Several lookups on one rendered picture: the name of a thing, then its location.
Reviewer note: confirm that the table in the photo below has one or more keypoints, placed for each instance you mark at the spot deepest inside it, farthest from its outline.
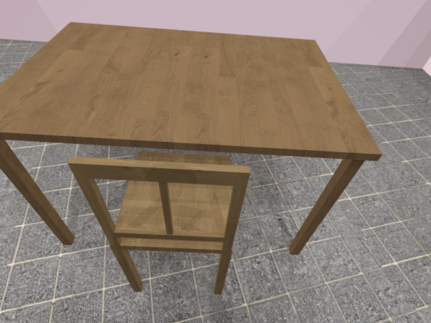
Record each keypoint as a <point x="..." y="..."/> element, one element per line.
<point x="97" y="84"/>

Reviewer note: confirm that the chair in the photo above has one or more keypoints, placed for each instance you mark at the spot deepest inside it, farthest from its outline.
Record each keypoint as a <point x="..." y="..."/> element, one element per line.
<point x="174" y="202"/>

